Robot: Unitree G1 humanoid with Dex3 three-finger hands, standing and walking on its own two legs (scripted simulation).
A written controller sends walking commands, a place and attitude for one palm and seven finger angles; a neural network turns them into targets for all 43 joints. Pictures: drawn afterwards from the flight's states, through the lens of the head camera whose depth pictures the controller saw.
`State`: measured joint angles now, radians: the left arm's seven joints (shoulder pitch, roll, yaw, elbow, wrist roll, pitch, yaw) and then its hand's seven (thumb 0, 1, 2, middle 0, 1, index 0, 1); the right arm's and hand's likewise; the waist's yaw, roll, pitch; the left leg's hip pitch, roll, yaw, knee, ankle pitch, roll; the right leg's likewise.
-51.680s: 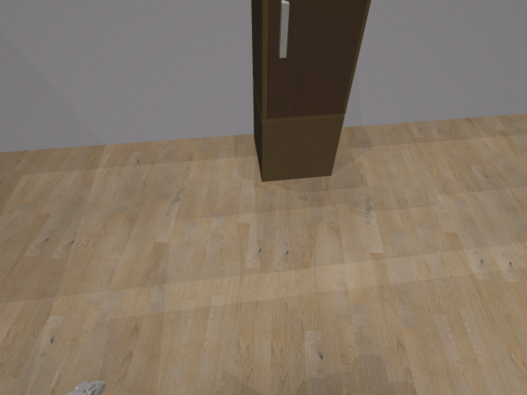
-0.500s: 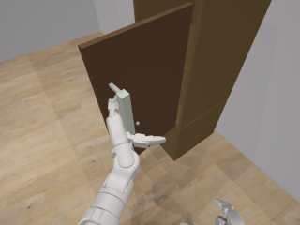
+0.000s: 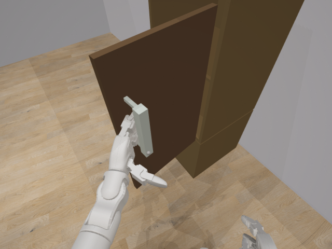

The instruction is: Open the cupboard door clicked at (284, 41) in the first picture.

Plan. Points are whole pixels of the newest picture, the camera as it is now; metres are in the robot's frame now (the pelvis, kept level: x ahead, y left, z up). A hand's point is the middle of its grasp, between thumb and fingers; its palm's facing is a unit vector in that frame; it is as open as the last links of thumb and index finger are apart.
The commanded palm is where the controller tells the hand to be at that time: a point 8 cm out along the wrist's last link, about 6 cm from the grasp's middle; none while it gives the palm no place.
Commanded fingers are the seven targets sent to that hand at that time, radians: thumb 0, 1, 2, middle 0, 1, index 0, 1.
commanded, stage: slide the hand sideways off the handle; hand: left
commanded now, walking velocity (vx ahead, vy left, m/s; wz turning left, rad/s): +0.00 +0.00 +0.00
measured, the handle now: (138, 128) +0.39 +0.10 +0.07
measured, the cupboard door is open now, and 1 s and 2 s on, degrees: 97 97 97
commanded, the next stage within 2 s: draw the hand back to the body in 0.72 s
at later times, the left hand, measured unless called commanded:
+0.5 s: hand (127, 176) +0.26 +0.10 +0.07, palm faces -0.03 -1.00 -0.03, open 16.3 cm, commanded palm +0.23 +0.16 +0.07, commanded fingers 0.00 -0.50 0.30 -0.15 -0.30 -0.15 -0.30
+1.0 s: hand (110, 184) +0.24 +0.13 +0.08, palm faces -0.02 -1.00 -0.07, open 16.3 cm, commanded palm +0.20 +0.19 +0.09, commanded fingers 0.00 -0.50 0.30 -0.15 -0.30 -0.15 -0.30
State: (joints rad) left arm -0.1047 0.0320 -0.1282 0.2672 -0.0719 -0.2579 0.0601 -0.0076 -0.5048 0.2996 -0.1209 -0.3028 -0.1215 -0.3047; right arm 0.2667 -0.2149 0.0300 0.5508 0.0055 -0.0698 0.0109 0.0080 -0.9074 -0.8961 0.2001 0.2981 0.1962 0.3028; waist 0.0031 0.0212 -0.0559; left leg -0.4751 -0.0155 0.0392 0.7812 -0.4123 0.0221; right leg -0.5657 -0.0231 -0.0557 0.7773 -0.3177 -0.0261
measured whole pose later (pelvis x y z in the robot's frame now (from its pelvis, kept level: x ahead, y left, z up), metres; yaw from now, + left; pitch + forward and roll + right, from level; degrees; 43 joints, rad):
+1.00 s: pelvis +0.01 -0.02 -0.01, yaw +1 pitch +7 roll +0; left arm 0.39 0.19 0.04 -0.22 -0.19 -0.20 -0.14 -0.01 -0.50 0.30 -0.16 -0.30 -0.15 -0.30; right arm 0.27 -0.23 0.04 0.50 0.03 -0.17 -0.05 0.01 -0.91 -0.90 0.20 0.30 0.20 0.30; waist 0.00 0.05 -0.09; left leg -0.51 0.01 -0.01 0.87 -0.48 0.00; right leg -0.58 0.00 -0.10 0.85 -0.39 -0.05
